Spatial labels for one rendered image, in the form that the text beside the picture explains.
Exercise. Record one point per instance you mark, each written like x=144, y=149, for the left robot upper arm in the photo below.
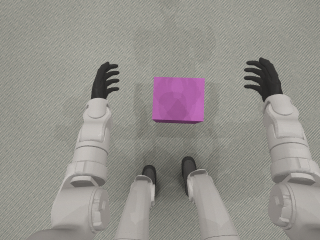
x=79, y=213

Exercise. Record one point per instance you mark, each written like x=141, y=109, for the robot left hand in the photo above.
x=100, y=84

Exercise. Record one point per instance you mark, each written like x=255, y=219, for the robot right hand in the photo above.
x=269, y=79

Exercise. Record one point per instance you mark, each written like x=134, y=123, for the robot left forearm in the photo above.
x=88, y=167

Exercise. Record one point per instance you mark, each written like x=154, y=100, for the right robot upper arm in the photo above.
x=296, y=209

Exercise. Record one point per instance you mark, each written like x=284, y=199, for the right robot shin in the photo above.
x=198, y=172

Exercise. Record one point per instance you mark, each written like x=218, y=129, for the left robot shin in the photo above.
x=141, y=178

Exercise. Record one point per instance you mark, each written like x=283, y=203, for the robot right forearm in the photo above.
x=288, y=147

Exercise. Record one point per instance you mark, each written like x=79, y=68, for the robot shin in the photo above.
x=198, y=172
x=141, y=178

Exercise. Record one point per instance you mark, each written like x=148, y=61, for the carton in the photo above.
x=178, y=100

